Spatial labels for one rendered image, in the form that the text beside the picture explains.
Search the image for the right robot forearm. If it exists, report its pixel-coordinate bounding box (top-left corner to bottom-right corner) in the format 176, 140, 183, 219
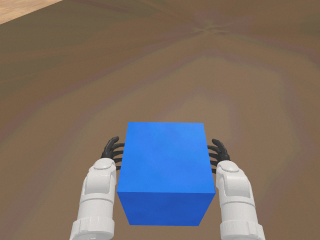
216, 160, 266, 240

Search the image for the robot left hand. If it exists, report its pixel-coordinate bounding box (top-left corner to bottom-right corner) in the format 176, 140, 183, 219
101, 136, 125, 171

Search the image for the robot right hand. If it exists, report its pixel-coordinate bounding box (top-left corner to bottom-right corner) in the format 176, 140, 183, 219
207, 139, 231, 174

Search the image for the carton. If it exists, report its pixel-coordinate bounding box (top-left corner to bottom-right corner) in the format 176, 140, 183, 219
116, 122, 216, 226

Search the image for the left robot forearm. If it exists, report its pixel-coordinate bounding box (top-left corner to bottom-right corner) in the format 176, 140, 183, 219
69, 158, 117, 240

